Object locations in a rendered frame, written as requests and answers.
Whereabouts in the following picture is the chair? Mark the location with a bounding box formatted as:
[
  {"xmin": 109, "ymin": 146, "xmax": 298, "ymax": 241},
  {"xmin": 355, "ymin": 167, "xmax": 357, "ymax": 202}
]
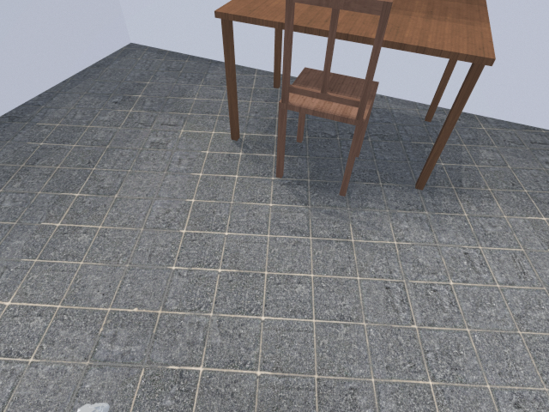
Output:
[{"xmin": 276, "ymin": 0, "xmax": 393, "ymax": 196}]

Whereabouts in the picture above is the table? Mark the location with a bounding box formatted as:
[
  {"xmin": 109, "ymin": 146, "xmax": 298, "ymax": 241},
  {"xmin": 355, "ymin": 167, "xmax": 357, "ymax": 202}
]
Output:
[{"xmin": 214, "ymin": 0, "xmax": 496, "ymax": 190}]

